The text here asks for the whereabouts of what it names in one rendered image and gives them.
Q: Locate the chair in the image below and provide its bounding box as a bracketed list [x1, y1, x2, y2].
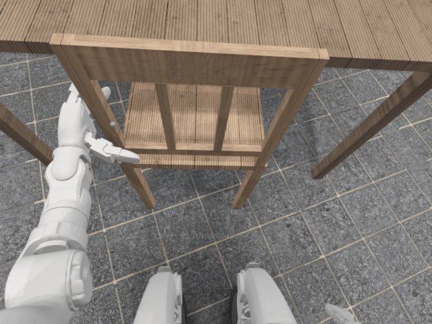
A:
[49, 33, 329, 209]

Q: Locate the robot right shin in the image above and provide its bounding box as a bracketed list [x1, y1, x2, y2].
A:
[236, 263, 260, 324]

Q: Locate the table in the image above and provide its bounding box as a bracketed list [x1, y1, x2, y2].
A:
[0, 0, 432, 180]

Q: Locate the robot shin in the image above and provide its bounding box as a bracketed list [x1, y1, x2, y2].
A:
[149, 267, 182, 324]
[236, 263, 260, 324]

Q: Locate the right robot hand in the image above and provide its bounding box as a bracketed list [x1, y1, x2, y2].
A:
[325, 304, 361, 324]

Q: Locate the robot left upper arm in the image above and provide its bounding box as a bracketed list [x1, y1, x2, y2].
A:
[0, 249, 93, 324]

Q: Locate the robot left shin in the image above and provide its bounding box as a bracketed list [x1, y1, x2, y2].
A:
[149, 267, 182, 324]

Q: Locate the robot left forearm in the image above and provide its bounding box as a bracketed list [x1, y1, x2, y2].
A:
[4, 146, 92, 309]

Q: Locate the left robot hand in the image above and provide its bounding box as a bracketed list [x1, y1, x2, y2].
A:
[57, 83, 140, 163]

